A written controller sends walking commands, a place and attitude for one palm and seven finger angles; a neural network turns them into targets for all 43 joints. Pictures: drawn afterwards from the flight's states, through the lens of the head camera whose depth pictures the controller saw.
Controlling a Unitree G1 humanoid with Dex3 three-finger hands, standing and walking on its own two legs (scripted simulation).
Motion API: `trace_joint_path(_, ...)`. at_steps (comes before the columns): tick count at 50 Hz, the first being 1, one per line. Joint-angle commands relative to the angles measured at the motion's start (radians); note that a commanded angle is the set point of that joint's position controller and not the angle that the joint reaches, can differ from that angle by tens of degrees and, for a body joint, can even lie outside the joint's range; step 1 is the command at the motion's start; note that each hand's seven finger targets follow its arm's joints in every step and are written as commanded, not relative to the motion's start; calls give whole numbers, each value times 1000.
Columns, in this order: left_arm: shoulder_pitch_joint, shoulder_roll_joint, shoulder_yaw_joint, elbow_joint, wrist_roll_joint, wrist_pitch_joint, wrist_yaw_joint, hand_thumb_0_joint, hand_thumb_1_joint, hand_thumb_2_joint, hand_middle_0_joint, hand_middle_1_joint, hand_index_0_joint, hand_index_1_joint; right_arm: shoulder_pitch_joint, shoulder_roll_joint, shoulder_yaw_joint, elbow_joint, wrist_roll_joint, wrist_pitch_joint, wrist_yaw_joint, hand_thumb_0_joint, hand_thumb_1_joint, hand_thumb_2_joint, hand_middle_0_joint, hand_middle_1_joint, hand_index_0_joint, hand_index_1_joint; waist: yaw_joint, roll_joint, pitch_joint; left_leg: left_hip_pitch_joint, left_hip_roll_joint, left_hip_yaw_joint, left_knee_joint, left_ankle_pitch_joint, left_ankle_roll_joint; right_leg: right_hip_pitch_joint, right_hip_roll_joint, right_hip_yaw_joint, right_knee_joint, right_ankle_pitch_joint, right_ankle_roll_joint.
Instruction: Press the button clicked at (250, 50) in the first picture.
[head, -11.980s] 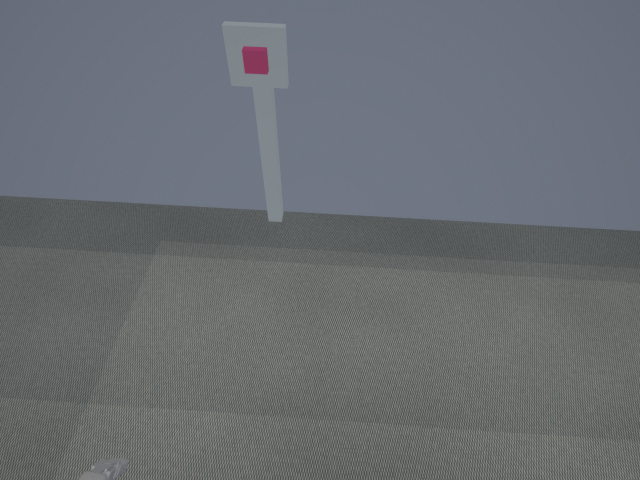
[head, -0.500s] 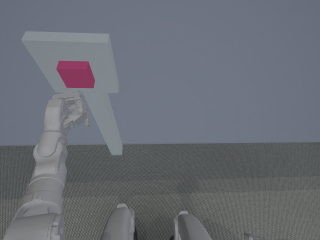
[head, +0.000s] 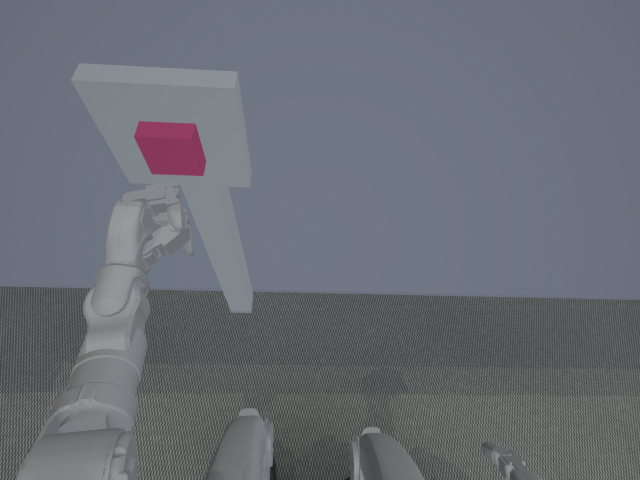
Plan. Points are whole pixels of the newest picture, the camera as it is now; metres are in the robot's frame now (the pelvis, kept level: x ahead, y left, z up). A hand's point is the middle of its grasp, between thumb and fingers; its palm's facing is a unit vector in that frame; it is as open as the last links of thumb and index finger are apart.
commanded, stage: press the button with the knuckle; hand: left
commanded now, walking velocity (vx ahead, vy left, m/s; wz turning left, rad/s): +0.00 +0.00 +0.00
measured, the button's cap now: (173, 147) +0.51 +0.20 +0.07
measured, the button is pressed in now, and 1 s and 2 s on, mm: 0 14 1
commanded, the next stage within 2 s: hold the button down briefly in 1.16 s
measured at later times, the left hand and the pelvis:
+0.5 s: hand (202, 206) +0.45 +0.16 +0.04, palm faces -0.01 -1.00 -0.03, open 3.1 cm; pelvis +0.00 +0.00 -0.01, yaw +0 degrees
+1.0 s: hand (197, 193) +0.47 +0.17 +0.03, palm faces -0.02 -1.00 -0.04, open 2.7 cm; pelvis -0.01 +0.00 -0.02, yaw +0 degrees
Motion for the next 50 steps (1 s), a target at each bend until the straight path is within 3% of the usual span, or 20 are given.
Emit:
trace_joint_path(1,-354,153,22,-217,-20,-65,-3,0,900,900,-1300,-1500,-1300,-1500,77,-163,-63,-85,-3,-25,-17,0,-900,-900,200,300,200,300,-23,52,-376,427,-24,-52,-130,246,9,31,21,24,-186,303,-13)
trace_joint_path(2,-338,179,47,-218,-19,-69,0,0,900,900,-1300,-1500,-1300,-1500,73,-164,-62,-85,-3,-24,-17,0,-900,-900,200,300,200,300,-6,59,-395,432,-24,-52,-132,246,5,39,20,26,-185,299,-14)
trace_joint_path(4,-356,170,37,-241,-17,-79,4,0,900,900,-1300,-1500,-1300,-1500,72,-160,-63,-83,-3,-27,-19,0,-900,-900,200,300,200,300,-16,66,-416,450,-22,-52,-127,273,6,37,20,26,-179,321,-12)
trace_joint_path(6,-409,191,44,-227,-13,-85,9,0,900,900,-1300,-1500,-1300,-1500,78,-162,-60,-69,-6,-30,-22,0,-900,-900,200,300,200,300,-28,63,-395,432,-22,-57,-122,252,7,26,23,27,-179,300,-12)
trace_joint_path(7,-401,209,64,-207,-8,-86,13,0,900,900,-1300,-1500,-1300,-1500,79,-164,-60,-66,-7,-30,-22,0,-900,-900,200,300,200,300,-16,71,-406,437,-21,-59,-123,254,4,23,22,27,-174,297,-13)
trace_joint_path(8,-404,184,40,-200,-6,-84,11,0,900,900,-1300,-1500,-1300,-1500,79,-160,-59,-66,-8,-31,-21,0,-900,-900,200,300,200,300,-22,83,-413,441,-23,-56,-119,262,5,23,21,28,-174,308,-13)
trace_joint_path(15,-454,164,25,-123,1,-64,12,0,900,900,-1300,-1500,-1300,-1500,100,-165,-62,-57,-8,-23,-17,0,-900,-900,200,300,200,300,-35,74,-406,451,-19,-64,-124,256,4,-8,23,19,-179,289,-14)
trace_joint_path(20,-513,212,64,-52,18,-66,33,0,900,900,-1300,-1500,-1300,-1500,116,-171,-60,-51,-14,-12,-15,0,-900,-900,200,300,200,300,-42,34,-385,395,-21,-62,-115,231,8,-6,23,22,-174,274,-10)
trace_joint_path(23,-545,256,103,-44,27,-82,42,0,900,900,-1300,-1500,-1300,-1500,127,-171,-60,-52,-20,-8,-16,0,-900,-900,200,300,200,300,-37,40,-434,383,-23,-52,-98,250,13,19,23,36,-162,302,-8)
trace_joint_path(24,-542,251,99,-46,31,-86,41,0,900,900,-1300,-1500,-1300,-1500,127,-167,-59,-54,-20,-6,-14,0,-900,-900,200,300,200,300,-33,74,-440,394,-24,-49,-98,263,10,17,23,35,-160,312,-9)
trace_joint_path(29,-601,293,121,26,33,-75,24,0,900,900,-1300,-1500,-1300,-1500,147,-171,-54,-44,-19,5,-14,0,-900,-900,200,300,200,300,-60,29,-415,321,-24,-38,-78,236,19,42,25,50,-167,319,0)
trace_joint_path(30,-614,328,147,25,31,-75,21,0,900,900,-1300,-1500,-1300,-1500,151,-174,-54,-43,-20,5,-17,0,-900,-900,200,300,200,300,-53,40,-430,312,-24,-38,-75,240,19,59,25,54,-163,325,-1)
trace_joint_path(32,-614,318,143,30,27,-72,11,0,900,900,-1300,-1500,-1300,-1500,155,-172,-54,-42,-17,7,-18,0,-900,-900,200,300,200,300,-51,57,-453,340,-23,-41,-74,269,18,47,26,49,-155,343,-3)
trace_joint_path(36,-701,300,121,29,17,-69,2,0,900,900,-1300,-1500,-1300,-1500,166,-174,-55,-29,-18,5,-20,0,-900,-900,200,300,200,300,-81,82,-443,358,-20,-52,-67,260,20,2,28,44,-160,317,-4)
trace_joint_path(37,-712,336,145,39,23,-70,5,0,900,900,-1300,-1500,-1300,-1500,170,-180,-55,-19,-18,5,-22,0,-900,-900,200,300,200,300,-76,73,-445,364,-16,-57,-69,259,17,-6,29,41,-157,309,-5)
trace_joint_path(38,-713,311,125,44,23,-69,4,0,900,900,-1300,-1500,-1300,-1500,168,-178,-55,-22,-17,4,-22,0,-900,-900,200,300,200,300,-83,83,-445,366,-18,-56,-69,254,18,-13,29,43,-162,303,-4)
trace_joint_path(43,-801,336,122,98,41,-62,13,0,900,900,-1300,-1500,-1300,-1500,180,-187,-51,-4,-21,1,-25,0,-900,-900,200,300,200,300,-108,101,-421,359,-14,-73,-64,207,18,-77,31,34,-159,237,-7)
trace_joint_path(46,-858,330,111,95,41,-66,19,0,900,900,-1300,-1500,-1300,-1500,186,-187,-48,-4,-26,-7,-23,0,-900,-900,200,300,200,300,-115,132,-437,369,-17,-79,-62,193,20,-93,33,31,-154,220,-12)
trace_joint_path(47,-845,353,131,114,48,-64,22,0,900,900,-1300,-1500,-1300,-1500,188,-194,-50,0,-26,-5,-24,0,-900,-900,200,300,200,300,-112,116,-449,379,-12,-85,-63,198,17,-103,33,26,-150,218,-11)
trace_joint_path(50,-908,333,101,115,51,-60,25,0,900,900,-1300,-1500,-1300,-1500,189,-193,-47,1,-27,-8,-22,0,-900,-900,200,300,200,300,-129,131,-442,367,-14,-86,-62,164,19,-116,34,27,-154,193,-10)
